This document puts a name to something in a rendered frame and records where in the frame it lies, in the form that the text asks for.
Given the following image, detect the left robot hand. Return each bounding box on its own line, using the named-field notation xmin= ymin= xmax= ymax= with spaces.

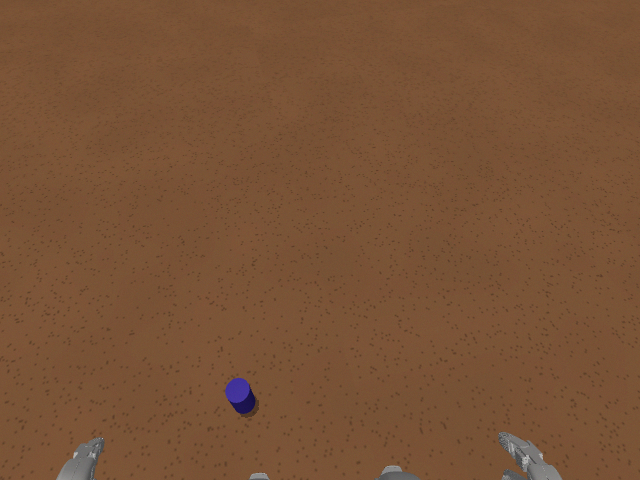
xmin=56 ymin=437 xmax=105 ymax=480

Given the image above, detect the can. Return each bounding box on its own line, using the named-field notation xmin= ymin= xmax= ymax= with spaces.
xmin=225 ymin=378 xmax=255 ymax=414

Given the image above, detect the right robot hand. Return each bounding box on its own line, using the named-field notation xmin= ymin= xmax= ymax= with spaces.
xmin=498 ymin=432 xmax=562 ymax=480

